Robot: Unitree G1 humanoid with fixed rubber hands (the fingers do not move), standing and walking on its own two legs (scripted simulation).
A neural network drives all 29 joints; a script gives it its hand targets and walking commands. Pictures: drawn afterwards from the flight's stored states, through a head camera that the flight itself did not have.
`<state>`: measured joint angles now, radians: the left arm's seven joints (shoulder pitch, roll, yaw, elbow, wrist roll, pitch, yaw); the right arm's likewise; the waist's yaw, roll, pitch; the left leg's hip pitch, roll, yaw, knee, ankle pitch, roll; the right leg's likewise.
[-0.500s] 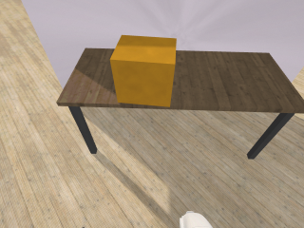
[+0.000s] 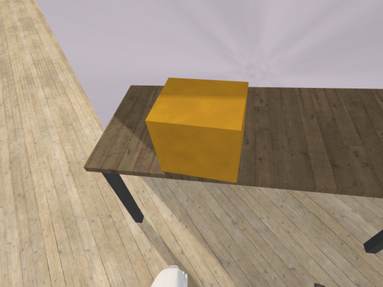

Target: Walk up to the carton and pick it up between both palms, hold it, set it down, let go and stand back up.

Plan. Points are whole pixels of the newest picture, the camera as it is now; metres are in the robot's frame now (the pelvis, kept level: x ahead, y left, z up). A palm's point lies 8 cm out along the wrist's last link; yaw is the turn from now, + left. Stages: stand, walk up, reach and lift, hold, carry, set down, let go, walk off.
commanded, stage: walk up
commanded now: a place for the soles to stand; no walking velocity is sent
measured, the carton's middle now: (202, 129) +0.61 +0.03 -0.08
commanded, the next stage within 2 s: none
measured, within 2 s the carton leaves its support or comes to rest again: neither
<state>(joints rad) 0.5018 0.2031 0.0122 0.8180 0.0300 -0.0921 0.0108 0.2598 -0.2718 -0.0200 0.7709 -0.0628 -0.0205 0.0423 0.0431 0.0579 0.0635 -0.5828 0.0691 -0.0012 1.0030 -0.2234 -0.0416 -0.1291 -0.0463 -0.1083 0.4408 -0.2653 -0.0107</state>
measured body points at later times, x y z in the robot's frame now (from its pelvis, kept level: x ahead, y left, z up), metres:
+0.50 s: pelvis +0.16 +0.08 -0.01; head +0.19 +0.09 +0.44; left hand +0.26 +0.32 -0.14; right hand +0.18 -0.18 -0.14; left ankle +0.19 +0.15 -0.74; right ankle +0.21 -0.06 -0.70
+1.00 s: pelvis +0.16 +0.07 -0.01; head +0.17 +0.06 +0.44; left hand +0.27 +0.31 -0.14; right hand +0.21 -0.20 -0.16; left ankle +0.19 +0.15 -0.74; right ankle +0.22 -0.04 -0.74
